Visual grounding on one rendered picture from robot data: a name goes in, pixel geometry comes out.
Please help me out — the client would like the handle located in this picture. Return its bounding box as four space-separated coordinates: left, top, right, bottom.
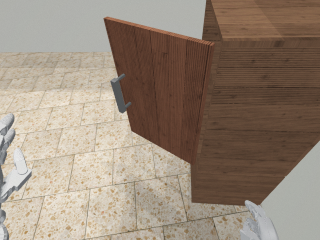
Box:
110 73 132 114

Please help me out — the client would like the cupboard door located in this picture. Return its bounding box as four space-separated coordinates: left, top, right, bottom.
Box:
103 16 215 166

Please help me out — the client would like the robot left hand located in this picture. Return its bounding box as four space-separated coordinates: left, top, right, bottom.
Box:
0 113 32 209

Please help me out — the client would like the robot right hand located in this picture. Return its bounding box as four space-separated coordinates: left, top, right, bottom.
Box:
240 200 279 240

